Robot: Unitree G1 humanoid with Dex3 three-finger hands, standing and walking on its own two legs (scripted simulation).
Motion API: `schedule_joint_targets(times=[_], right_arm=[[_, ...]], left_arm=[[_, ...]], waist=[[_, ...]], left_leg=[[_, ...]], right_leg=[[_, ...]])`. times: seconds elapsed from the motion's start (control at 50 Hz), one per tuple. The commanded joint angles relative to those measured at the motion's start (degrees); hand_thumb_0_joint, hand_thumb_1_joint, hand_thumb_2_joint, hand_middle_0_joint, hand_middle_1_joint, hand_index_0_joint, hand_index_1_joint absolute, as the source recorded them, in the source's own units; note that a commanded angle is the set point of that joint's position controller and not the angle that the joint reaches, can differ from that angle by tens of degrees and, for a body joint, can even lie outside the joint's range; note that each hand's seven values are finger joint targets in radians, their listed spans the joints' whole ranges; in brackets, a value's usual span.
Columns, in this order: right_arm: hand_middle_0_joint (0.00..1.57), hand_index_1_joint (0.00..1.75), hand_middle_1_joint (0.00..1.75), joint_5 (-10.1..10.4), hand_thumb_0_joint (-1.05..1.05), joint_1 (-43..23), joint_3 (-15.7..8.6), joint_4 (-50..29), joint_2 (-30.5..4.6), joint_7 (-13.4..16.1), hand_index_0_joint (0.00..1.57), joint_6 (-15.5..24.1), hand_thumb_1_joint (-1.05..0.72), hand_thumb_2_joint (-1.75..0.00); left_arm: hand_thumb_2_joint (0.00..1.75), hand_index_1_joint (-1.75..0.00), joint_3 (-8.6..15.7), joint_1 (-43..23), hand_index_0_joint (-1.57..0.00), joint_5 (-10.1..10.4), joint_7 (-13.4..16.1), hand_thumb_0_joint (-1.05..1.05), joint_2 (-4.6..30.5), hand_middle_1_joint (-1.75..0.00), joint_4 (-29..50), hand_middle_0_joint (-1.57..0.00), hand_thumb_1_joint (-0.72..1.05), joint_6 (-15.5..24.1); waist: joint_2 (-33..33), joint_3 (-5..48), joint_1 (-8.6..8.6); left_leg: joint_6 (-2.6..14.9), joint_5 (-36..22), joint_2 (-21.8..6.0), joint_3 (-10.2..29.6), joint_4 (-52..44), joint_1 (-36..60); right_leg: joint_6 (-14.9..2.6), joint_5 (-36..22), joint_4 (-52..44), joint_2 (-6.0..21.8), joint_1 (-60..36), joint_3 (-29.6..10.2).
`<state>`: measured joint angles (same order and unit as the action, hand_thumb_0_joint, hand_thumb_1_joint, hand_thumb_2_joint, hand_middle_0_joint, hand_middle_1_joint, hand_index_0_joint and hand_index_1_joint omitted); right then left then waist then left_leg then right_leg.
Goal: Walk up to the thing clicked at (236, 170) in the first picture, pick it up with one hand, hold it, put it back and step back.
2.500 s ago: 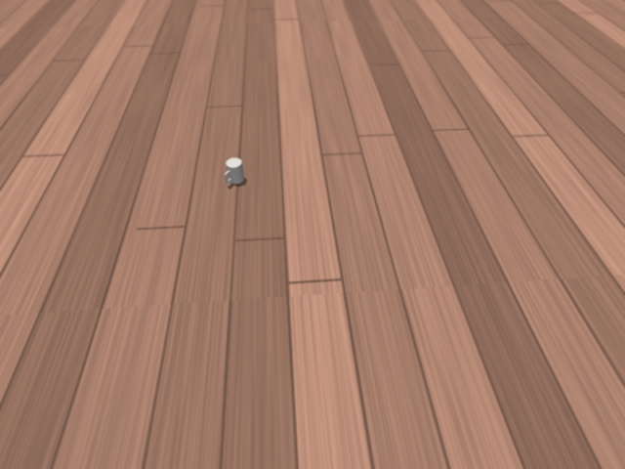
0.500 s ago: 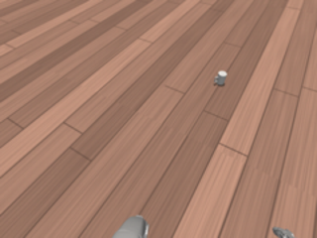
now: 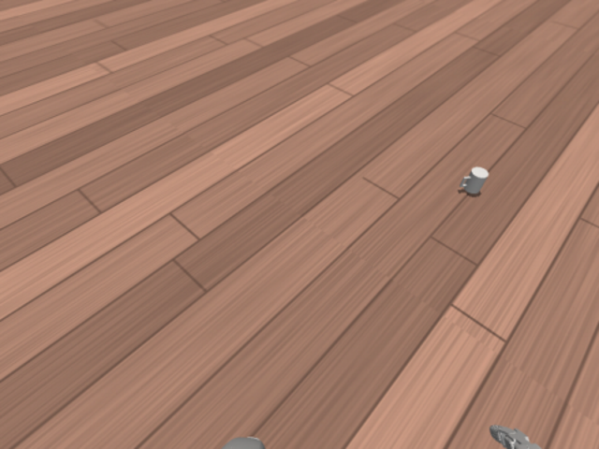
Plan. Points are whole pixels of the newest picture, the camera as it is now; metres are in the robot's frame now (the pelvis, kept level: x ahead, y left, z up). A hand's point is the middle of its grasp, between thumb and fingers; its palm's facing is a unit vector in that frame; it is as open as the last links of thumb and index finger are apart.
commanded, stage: walk up
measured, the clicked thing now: (472, 180) +1.35 -0.78 -0.70
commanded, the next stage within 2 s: stand in 0.78 s
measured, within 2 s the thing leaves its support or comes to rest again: neither
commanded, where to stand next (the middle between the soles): +0.08 -0.01 m, yaw +2 degrees
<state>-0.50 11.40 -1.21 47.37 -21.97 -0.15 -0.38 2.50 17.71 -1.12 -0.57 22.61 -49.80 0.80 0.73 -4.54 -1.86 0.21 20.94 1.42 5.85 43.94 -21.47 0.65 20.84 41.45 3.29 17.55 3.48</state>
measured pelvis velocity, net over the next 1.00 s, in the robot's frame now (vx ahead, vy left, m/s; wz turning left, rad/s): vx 0.01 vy -0.01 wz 0.06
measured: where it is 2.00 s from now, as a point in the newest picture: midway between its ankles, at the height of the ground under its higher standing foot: outside the picture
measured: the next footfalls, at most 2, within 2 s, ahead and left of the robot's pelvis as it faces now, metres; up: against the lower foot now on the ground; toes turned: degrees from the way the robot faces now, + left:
none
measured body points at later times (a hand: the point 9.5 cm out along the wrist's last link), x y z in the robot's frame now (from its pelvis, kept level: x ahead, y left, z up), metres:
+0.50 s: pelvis +0.01 +0.00 +0.02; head +0.03 +0.01 +0.47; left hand +0.08 +0.32 -0.10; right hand +0.13 -0.29 -0.11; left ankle +0.02 +0.13 -0.71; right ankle +0.02 -0.14 -0.71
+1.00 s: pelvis +0.01 -0.01 +0.03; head +0.02 +0.00 +0.48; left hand +0.06 +0.30 -0.10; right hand +0.12 -0.30 -0.09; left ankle +0.02 +0.13 -0.71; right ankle +0.02 -0.14 -0.71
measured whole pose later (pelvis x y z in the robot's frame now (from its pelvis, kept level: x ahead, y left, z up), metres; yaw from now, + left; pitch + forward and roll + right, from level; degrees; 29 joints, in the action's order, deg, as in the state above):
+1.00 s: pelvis +0.01 -0.01 +0.03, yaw +4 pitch -3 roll +0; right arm -0.6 4.0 -0.2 66.0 -20.2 -0.7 0.6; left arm 0.0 5.8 -0.2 -0.5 21.0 -66.5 0.7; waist -0.3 -3.5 -0.7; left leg -1.3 9.4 -0.4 3.2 20.1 -8.3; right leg 1.4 10.8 19.9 2.0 6.6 1.6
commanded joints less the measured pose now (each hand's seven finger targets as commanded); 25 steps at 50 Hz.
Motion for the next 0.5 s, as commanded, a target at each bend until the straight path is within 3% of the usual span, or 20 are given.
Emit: schedule_joint_targets(times=[0.0,0.02,0.04,0.08,0.1,0.12,0.14,0.16,0.18,0.2,0.22,0.26,0.28,0.3,0.32,0.34,0.36,0.4,0.48], right_arm=[[0.2,0.3,0.3,0.2,0.0,-0.95,-5.07,-3.32,-13.95,0.98,0.2,0.7,-0.9,-0.9],[0.2,0.3,0.3,0.66,0.0,-0.26,-4.92,-2.47,-13.13,0.76,0.2,1.13,-0.9,-0.9],[0.2,0.3,0.3,0.58,0.0,-0.92,-4.78,-2.07,-12.24,0.56,0.2,1.47,-0.9,-0.9],[0.2,0.3,0.3,0.48,0.0,3.05,-4.25,-0.11,-10.01,0.04,0.2,2.33,-0.9,-0.9],[0.2,0.3,0.3,0.34,0.0,4.14,-4.28,0.98,-9.65,-0.14,0.2,2.59,-0.9,-0.9],[0.2,0.3,0.3,-0.21,0.0,4.53,-4.65,1.41,-10.11,0.11,0.2,2.8,-0.9,-0.9],[0.2,0.3,0.3,-0.71,0.0,3.74,-4.88,1.35,-11.73,0.48,0.2,3.3,-0.9,-0.9],[0.2,0.3,0.3,-0.99,0.0,0.74,-5.0,-0.03,-15.14,0.83,0.2,3.84,-0.9,-0.9],[0.2,0.3,0.3,-0.14,0.0,0.08,-5.38,0.43,-17.63,0.83,0.2,3.68,-0.9,-0.9],[0.2,0.3,0.3,-0.52,0.0,-0.5,-5.06,0.94,-16.59,0.9,0.2,3.68,-0.9,-0.9],[0.2,0.3,0.3,-0.11,0.0,-2.06,-4.11,1.38,-15.01,1.13,0.2,3.75,-0.9,-0.9],[0.2,0.3,0.3,0.34,0.0,-4.9,-3.38,1.83,-13.93,1.34,0.2,3.58,-0.9,-0.9],[0.2,0.3,0.3,0.6,0.0,-6.08,-2.92,2.0,-13.27,1.22,0.2,3.25,-0.9,-0.9],[0.2,0.3,0.3,1.06,0.0,-5.81,-2.42,2.47,-11.81,1.09,0.2,2.93,-0.9,-0.9],[0.2,0.3,0.3,1.29,0.0,-5.05,-2.14,3.03,-10.78,0.97,0.2,2.58,-0.9,-0.9],[0.2,0.3,0.3,1.21,0.0,-3.75,-2.39,4.38,-10.98,0.98,0.2,2.27,-0.9,-0.9],[0.2,0.3,0.3,0.73,0.0,-3.08,-2.34,5.68,-11.17,0.94,0.2,2.25,-0.9,-0.9],[0.2,0.3,0.3,0.63,0.0,-6.38,-2.37,6.61,-12.11,0.66,0.2,2.53,-0.9,-0.9],[0.2,0.3,0.3,0.88,0.0,-7.46,-1.41,8.93,-11.3,0.41,0.2,2.81,-0.9,-0.9]], left_arm=[[0.9,-0.3,5.52,-4.66,-0.2,-0.92,1.17,0.0,19.69,-0.3,5.52,-0.2,0.9,2.31],[0.9,-0.3,4.79,-5.21,-0.2,-0.61,1.29,0.0,17.07,-0.3,5.31,-0.2,0.9,2.52],[0.9,-0.3,4.4,-4.5,-0.2,-0.92,1.34,0.0,16.7,-0.3,4.4,-0.2,0.9,2.64],[0.9,-0.3,3.9,-6.31,-0.2,-0.84,0.88,0.0,16.15,-0.3,3.98,-0.2,0.9,2.28],[0.9,-0.3,3.47,-6.05,-0.2,-0.32,0.63,0.0,15.38,-0.3,3.58,-0.2,0.9,1.87],[0.9,-0.3,2.72,-5.9,-0.2,-0.12,0.56,0.0,13.67,-0.3,3.62,-0.2,0.9,1.48],[0.9,-0.3,1.96,-4.99,-0.2,0.42,0.59,0.0,10.83,-0.3,3.63,-0.2,0.9,1.19],[0.9,-0.3,1.1,-4.01,-0.2,1.4,0.47,0.0,7.56,-0.3,3.74,-0.2,0.9,0.78],[0.9,-0.3,2.19,-5.92,-0.2,1.29,1.13,0.0,11.49,-0.3,2.3,-0.2,0.9,0.18],[0.9,-0.3,2.07,-6.91,-0.2,1.26,1.24,0.0,11.79,-0.3,2.59,-0.2,0.9,0.18],[0.9,-0.3,1.89,-6.82,-0.2,1.47,1.3,0.0,10.66,-0.3,1.61,-0.2,0.9,0.29],[0.9,-0.3,1.48,-3.39,-0.2,1.97,1.51,0.0,10.27,-0.3,-0.8,-0.2,0.9,1.07],[0.9,-0.3,1.52,-2.97,-0.2,1.69,1.44,0.0,10.9,-0.3,-1.98,-0.2,0.9,1.54],[0.9,-0.3,1.73,-3.89,-0.2,1.17,1.55,0.0,12.18,-0.3,-2.74,-0.2,0.9,1.75],[0.9,-0.3,1.84,-5.78,-0.2,0.91,1.59,0.0,14.29,-0.3,-2.44,-0.2,0.9,1.97],[0.9,-0.3,1.76,-9.22,-0.2,0.8,1.23,0.0,15.63,-0.3,-2.26,-0.2,0.9,1.82],[0.9,-0.3,1.26,-11.16,-0.2,0.92,1.05,0.0,14.69,-0.3,-1.9,-0.2,0.9,1.74],[0.9,-0.3,0.43,-11.9,-0.2,1.25,1.06,0.0,12.67,-0.3,-3.07,-0.2,0.9,1.44],[0.9,-0.3,0.23,-12.57,-0.2,1.41,0.88,0.0,11.98,-0.3,-6.07,-0.2,0.9,1.63]], waist=[[-7.58,-2.48,0.62],[-5.05,-2.24,0.92],[-6.19,-1.66,0.65],[-10.08,2.35,2.31],[-10.09,4.03,2.52],[-8.72,5.24,3.08],[-2.88,7.19,2.4],[5.06,7.2,0.71],[4.66,5.93,2.13],[3.98,5.36,1.95],[4.74,5.3,1.17],[7.7,6.42,-0.89],[6.31,7.47,-1.25],[3.81,7.62,-0.82],[0.57,7.25,0.35],[-2.19,6.23,2.22],[-2.35,6.23,2.62],[-0.64,5.44,1.5],[-1.13,6.5,1.06]], left_leg=[[0.49,11.02,-0.27,0.7,13.99,-6.7],[0.71,9.68,-0.84,0.2,11.56,-7.06],[1.03,8.98,-1.23,-1.63,8.48,-4.94],[1.2,2.9,-0.68,-5.36,-5.19,3.52],[1.23,-1.99,1.24,-6.52,-10.89,7.98],[2.03,-5.21,1.0,-4.43,-15.62,11.77],[3.76,-9.97,-4.8,5.79,-19.61,15.48],[8.38,-12.9,-14.87,22.03,-21.76,15.55],[13.97,-12.76,-17.56,23.5,-21.22,7.94],[13.99,-17.08,-16.42,21.05,-20.18,8.25],[12.91,-23.28,-15.16,17.38,-18.44,9.44],[8.87,-32.16,-11.64,9.14,-13.81,9.34],[6.52,-32.11,-9.43,6.29,-11.86,6.45],[4.05,-27.54,-7.76,4.92,-10.98,3.56],[2.57,-19.4,-4.92,2.61,-10.96,3.48],[2.05,-11.27,-3.27,1.3,-11.75,6.68],[2.13,-11.07,-4.07,1.94,-13.7,9.01],[3.12,-12.77,-6.02,4.0,-16.95,8.34],[3.03,-17.18,-6.41,3.57,-18.67,8.56]], right_leg=[[-17.22,6.46,-25.82,23.02,2.81,-29.12],[-15.66,-1.58,-22.84,19.66,0.03,-22.46],[-13.93,-5.89,-20.88,17.32,0.58,-17.91],[-10.58,-14.58,-14.27,12.67,-0.72,-9.53],[-9.03,-16.68,-10.66,10.35,-0.37,-6.69],[-7.33,-16.8,-6.76,9.16,1.06,-5.11],[-4.38,-14.42,0.37,6.65,3.79,-2.93],[-0.81,-1.13,3.13,0.61,9.55,-1.52],[-1.37,12.68,4.93,0.72,3.86,-4.36],[-1.75,14.44,6.04,0.89,4.56,-5.56],[-2.1,12.41,4.69,0.81,4.4,-5.35],[-2.32,1.07,-7.05,0.68,-1.21,-3.63],[-2.27,-9.65,-11.85,1.16,-6.88,-4.19],[-3.37,-17.5,-12.91,2.8,-10.79,-6.67],[-5.1,-17.5,-15.01,6.37,-9.3,-11.16],[-6.62,-15.4,-14.97,8.01,-5.53,-12.52],[-6.18,-14.65,-14.31,7.72,-4.47,-11.6],[-3.9,-12.48,-14.87,4.43,-5.27,-7.31],[-3.13,-14.28,-16.72,4.03,-9.78,-6.77]])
